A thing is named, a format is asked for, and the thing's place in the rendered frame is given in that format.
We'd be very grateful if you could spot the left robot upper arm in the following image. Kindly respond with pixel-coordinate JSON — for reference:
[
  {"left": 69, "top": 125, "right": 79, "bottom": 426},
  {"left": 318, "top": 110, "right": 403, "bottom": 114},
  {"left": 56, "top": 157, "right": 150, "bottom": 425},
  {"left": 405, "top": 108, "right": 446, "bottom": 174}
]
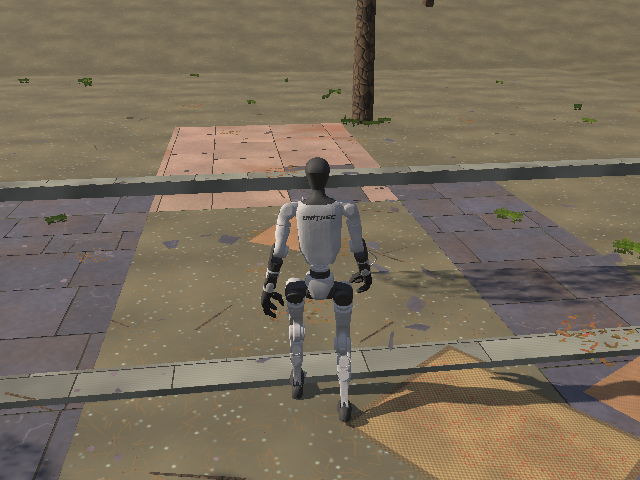
[{"left": 273, "top": 202, "right": 298, "bottom": 258}]

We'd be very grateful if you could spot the right robot upper arm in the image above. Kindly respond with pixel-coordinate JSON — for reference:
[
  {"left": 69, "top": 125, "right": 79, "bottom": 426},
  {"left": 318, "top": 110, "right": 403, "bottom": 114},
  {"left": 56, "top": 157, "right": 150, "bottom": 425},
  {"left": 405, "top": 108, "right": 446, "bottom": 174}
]
[{"left": 339, "top": 200, "right": 364, "bottom": 253}]

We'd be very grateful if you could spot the robot left forearm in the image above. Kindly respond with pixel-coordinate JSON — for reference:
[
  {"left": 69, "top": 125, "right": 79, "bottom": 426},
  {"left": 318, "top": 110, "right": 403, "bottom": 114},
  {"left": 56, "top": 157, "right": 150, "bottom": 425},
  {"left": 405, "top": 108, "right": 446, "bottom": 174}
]
[{"left": 263, "top": 243, "right": 283, "bottom": 293}]

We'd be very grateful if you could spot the robot right forearm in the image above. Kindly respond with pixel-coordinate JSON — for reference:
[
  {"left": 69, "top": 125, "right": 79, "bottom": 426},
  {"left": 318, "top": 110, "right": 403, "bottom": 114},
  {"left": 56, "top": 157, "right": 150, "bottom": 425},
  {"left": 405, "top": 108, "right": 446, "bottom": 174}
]
[{"left": 354, "top": 238, "right": 371, "bottom": 276}]

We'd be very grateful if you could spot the robot left hand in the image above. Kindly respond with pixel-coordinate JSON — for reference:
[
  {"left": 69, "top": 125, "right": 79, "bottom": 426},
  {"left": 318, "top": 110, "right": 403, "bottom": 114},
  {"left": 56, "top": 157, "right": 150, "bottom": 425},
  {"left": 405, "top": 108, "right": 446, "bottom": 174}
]
[{"left": 261, "top": 290, "right": 284, "bottom": 318}]

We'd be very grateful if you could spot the robot head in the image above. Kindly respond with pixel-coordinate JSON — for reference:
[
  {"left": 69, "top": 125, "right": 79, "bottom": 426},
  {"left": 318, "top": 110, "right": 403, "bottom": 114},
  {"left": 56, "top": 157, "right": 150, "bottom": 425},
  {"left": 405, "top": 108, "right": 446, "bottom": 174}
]
[{"left": 301, "top": 157, "right": 336, "bottom": 205}]

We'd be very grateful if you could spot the robot right thigh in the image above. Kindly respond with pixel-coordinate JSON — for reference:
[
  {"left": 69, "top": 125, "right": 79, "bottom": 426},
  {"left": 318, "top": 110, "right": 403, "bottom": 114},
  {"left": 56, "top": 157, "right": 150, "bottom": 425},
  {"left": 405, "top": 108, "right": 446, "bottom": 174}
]
[{"left": 333, "top": 281, "right": 353, "bottom": 355}]

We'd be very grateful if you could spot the robot right hand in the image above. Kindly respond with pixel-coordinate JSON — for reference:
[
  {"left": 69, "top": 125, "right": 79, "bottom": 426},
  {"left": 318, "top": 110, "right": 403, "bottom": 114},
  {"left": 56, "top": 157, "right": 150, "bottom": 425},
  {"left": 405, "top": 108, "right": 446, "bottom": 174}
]
[{"left": 349, "top": 272, "right": 372, "bottom": 293}]

